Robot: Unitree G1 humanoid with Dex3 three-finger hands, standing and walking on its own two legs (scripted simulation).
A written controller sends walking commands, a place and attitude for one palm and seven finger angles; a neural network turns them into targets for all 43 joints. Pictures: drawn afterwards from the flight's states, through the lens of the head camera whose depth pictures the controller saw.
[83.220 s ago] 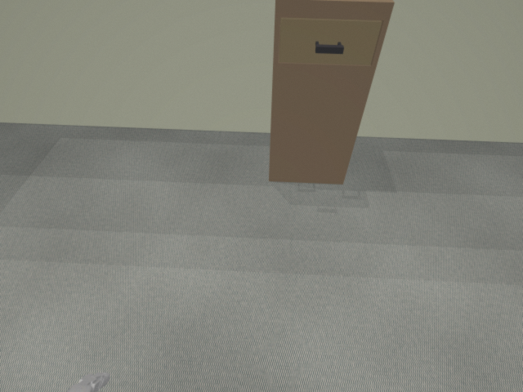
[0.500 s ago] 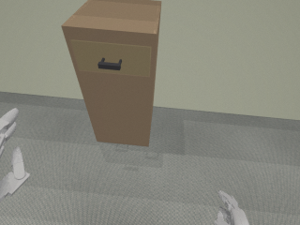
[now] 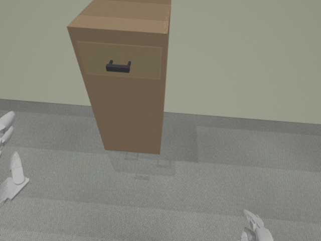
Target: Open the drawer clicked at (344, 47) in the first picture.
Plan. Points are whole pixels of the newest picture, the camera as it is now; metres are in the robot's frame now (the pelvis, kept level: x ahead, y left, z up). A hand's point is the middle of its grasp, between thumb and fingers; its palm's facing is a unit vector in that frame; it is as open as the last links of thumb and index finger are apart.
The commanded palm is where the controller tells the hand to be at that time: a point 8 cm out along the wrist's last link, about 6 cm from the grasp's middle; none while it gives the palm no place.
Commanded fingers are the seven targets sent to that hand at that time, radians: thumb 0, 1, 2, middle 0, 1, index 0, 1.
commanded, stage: stop stepping back and stand still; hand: left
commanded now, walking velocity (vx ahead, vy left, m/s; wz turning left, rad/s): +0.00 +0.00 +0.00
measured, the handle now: (119, 65) +0.82 +0.22 -0.01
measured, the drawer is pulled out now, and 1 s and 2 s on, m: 0.00 0.00 0.00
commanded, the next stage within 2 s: let the arm hang, fingers relaxed in 0.92 s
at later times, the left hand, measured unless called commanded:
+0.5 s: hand (12, 184) +0.18 +0.27 +0.16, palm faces +0.34 -0.83 -0.43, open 7.4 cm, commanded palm +0.13 +0.31 +0.18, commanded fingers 0.00 0.90 0.90 -0.20 -0.30 -0.20 -0.30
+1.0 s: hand out of the picture +0.16 +0.28 +0.15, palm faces +0.37 -0.83 -0.42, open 7.4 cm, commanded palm none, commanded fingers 0.00 0.90 0.90 -0.20 -0.30 -0.20 -0.30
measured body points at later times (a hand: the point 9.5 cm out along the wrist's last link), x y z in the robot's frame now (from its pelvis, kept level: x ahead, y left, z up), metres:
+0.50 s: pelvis -0.01 +0.03 +0.01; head +0.01 +0.04 +0.46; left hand +0.16 +0.31 +0.18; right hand +0.17 -0.20 -0.06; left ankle +0.01 +0.12 -0.73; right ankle -0.02 -0.09 -0.73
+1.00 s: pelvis -0.03 +0.04 +0.01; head -0.02 +0.05 +0.46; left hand +0.13 +0.32 +0.17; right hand +0.13 -0.19 -0.07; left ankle +0.01 +0.12 -0.73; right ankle -0.02 -0.09 -0.73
